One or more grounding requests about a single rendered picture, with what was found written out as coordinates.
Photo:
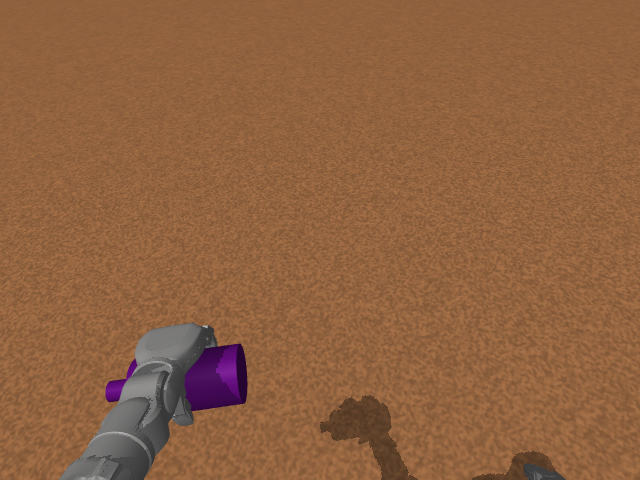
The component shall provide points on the left robot hand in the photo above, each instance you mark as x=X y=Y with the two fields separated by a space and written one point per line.
x=183 y=344

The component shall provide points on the bottle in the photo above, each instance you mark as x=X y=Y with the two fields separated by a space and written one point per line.
x=217 y=379

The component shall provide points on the left robot arm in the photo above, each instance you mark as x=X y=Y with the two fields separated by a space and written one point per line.
x=136 y=429

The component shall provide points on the right robot hand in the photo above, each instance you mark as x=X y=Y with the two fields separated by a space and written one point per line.
x=534 y=472

